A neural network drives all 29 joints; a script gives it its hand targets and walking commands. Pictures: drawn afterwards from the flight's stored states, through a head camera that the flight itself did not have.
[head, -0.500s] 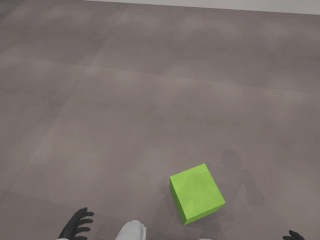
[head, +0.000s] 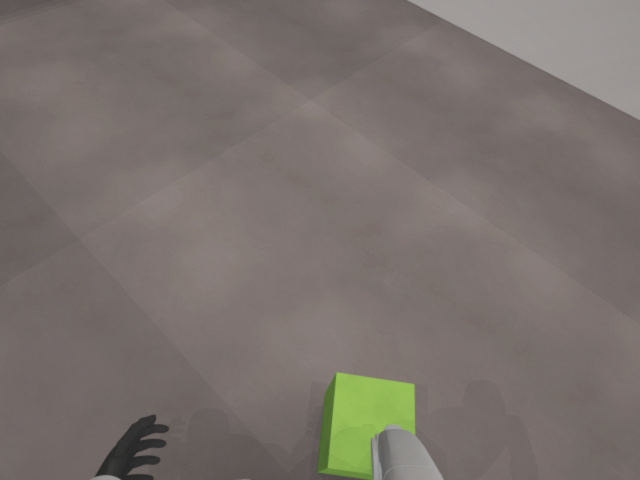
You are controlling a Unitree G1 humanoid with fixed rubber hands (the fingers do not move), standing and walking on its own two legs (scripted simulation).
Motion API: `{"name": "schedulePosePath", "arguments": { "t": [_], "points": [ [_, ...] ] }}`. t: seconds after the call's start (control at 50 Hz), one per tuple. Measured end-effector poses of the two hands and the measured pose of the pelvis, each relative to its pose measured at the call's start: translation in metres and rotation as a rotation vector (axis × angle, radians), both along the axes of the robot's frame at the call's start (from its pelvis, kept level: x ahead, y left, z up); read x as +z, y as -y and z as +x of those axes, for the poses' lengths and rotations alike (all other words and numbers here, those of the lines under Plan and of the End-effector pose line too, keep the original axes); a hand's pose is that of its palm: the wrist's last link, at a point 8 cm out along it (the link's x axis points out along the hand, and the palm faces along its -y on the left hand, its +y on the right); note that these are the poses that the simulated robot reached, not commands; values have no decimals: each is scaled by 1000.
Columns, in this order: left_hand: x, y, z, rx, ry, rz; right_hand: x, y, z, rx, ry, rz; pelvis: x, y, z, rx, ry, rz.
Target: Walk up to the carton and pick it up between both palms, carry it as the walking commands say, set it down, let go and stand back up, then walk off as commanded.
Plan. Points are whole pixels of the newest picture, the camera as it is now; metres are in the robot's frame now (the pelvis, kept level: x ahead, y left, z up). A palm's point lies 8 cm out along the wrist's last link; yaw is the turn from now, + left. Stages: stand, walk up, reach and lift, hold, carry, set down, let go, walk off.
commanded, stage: walk off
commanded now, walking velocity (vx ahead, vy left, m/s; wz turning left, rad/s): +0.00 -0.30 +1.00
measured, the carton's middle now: (363, 430) +0.26 -0.17 -0.65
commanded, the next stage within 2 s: stand in 1.30 s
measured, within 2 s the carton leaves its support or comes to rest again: neither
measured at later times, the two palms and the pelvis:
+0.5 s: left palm out of the picture -0.01 +0.09 -0.13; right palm (513, 332) +0.33 -0.32 -0.11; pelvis +0.05 -0.17 -0.02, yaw +28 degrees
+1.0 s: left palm out of the picture -0.06 -0.05 -0.12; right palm (614, 309) +0.36 -0.48 -0.07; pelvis +0.08 -0.31 +0.00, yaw +56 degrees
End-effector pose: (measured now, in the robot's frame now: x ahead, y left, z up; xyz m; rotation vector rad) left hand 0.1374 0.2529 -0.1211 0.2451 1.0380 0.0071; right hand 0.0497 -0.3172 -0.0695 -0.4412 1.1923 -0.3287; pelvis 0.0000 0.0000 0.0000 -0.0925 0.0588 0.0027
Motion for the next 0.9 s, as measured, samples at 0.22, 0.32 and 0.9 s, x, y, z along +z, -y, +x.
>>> {"name": "schedulePosePath", "arguments": {
  "t": [0.22, 0.32, 0.9],
  "points": [
    [16, 85, 4, 156, 81, 82, -44, 108, 84, 161, 9, 20, -18, 105, 20, 214, -29, 69],
    [29, 107, -48, 342, 36, 110, -52, 84, 160, 315, 42, 142, -7, 130, 35, 330, -20, 103],
    [-1, 232, -148, 802, 78, -14, 18, 179, 235, 731, -87, -91, 3, 269, 52, 883, -5, -29]
  ]
}}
